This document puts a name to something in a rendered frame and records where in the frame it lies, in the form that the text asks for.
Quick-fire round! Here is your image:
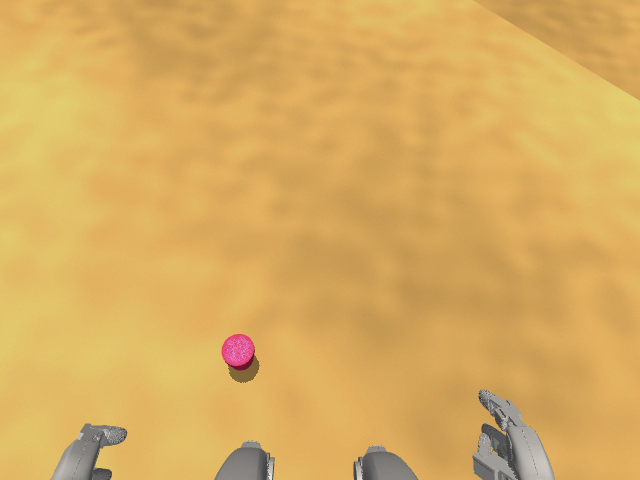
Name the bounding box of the right robot hand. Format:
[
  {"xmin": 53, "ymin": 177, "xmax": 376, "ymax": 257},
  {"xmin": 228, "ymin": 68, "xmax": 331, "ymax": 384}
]
[{"xmin": 473, "ymin": 390, "xmax": 555, "ymax": 480}]

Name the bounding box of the cup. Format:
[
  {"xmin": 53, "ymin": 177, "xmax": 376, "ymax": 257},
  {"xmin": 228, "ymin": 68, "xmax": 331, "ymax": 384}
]
[{"xmin": 222, "ymin": 334, "xmax": 255, "ymax": 370}]

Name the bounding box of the left robot hand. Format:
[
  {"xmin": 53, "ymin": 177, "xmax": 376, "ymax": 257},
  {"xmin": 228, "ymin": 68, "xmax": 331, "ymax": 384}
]
[{"xmin": 51, "ymin": 423, "xmax": 127, "ymax": 480}]

